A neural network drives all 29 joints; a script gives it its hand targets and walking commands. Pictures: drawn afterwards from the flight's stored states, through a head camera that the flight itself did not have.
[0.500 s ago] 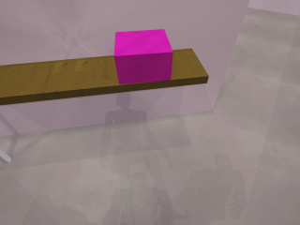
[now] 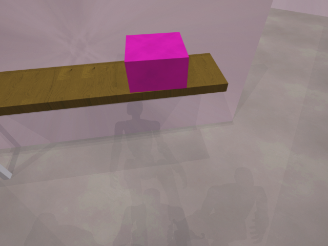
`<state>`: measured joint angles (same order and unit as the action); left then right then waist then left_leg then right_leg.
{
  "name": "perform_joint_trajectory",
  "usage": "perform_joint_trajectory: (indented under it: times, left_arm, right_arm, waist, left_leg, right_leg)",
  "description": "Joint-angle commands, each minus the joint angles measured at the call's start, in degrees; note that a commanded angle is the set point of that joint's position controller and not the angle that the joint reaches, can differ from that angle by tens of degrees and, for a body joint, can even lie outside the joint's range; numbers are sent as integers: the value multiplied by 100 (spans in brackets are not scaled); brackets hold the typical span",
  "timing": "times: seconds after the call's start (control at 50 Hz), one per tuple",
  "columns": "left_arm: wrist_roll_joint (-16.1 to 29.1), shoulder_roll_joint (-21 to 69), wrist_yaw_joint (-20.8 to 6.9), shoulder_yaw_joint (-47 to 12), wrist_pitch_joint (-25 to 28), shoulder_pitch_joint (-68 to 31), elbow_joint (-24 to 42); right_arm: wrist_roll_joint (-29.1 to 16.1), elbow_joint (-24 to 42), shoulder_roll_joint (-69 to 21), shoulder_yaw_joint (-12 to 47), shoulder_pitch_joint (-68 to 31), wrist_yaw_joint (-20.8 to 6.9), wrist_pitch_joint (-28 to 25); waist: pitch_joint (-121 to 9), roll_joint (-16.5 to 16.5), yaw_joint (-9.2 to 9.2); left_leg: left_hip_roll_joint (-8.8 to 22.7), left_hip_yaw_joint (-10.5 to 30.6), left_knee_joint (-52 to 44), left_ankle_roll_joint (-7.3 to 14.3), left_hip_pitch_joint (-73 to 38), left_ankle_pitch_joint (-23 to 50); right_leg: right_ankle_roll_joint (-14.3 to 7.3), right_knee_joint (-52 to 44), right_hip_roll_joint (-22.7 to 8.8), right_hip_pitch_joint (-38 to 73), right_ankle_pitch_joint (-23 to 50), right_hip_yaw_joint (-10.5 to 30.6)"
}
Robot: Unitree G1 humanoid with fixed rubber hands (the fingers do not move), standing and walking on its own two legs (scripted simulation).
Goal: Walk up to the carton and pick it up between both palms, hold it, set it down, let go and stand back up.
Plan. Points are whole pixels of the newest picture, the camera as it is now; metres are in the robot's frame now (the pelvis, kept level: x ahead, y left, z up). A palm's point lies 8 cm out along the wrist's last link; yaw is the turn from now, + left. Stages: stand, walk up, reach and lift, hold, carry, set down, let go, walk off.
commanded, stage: stand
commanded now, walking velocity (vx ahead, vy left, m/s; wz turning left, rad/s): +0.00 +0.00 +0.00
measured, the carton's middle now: (155, 61) +0.94 +0.09 -0.04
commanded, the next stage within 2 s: walk up in 1.96 s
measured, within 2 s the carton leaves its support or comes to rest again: neither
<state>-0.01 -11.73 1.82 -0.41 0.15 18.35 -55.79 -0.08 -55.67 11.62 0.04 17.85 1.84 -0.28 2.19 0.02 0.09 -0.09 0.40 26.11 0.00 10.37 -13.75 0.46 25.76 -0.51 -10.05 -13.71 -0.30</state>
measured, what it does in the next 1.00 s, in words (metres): stands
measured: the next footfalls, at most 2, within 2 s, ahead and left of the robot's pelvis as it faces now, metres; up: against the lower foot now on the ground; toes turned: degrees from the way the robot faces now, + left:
none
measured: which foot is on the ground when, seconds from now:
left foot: down 0.00-1.00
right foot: down 0.00-1.00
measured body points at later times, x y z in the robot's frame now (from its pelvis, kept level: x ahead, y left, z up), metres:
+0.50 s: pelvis +0.00 +0.00 +0.00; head +0.01 +0.00 +0.45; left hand +0.01 +0.24 -0.15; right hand +0.02 -0.24 -0.15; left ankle +0.01 +0.12 -0.74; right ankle +0.00 -0.12 -0.74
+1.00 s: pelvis +0.01 +0.00 +0.00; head +0.01 +0.00 +0.45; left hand +0.01 +0.24 -0.15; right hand +0.01 -0.23 -0.15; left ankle +0.01 +0.12 -0.74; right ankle +0.00 -0.12 -0.74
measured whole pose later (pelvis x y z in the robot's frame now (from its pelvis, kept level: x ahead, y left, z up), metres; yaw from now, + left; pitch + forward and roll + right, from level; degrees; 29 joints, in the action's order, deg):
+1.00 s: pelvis +0.01 +0.00 +0.00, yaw +0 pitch -2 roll +0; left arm 0.0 -10.3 2.5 -0.7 0.3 18.1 -59.8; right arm -0.2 -59.5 10.1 0.2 17.6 2.4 -0.5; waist 2.3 -0.1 0.1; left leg -0.3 0.1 24.8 0.2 9.3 -13.7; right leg 0.8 24.6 -0.7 -9.1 -13.6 0.0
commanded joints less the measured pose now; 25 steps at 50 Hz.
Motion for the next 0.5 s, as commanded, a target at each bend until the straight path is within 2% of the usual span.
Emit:
perform_joint_trajectory:
  times: [0.0,0.48]
  left_arm:
    - [0,-730,42,165,86,327,193]
    - [3,-614,76,133,83,356,-69]
  right_arm:
    - [-1,213,733,-160,318,43,-90]
    - [-6,-38,615,-133,350,74,-89]
  waist:
    - [230,11,0]
    - [259,7,0]
  left_leg:
    - [523,516,-627,78,219,443]
    - [534,485,-675,64,165,535]
  right_leg:
    - [-112,-550,-493,-157,457,491]
    - [-91,-583,-505,-115,549,471]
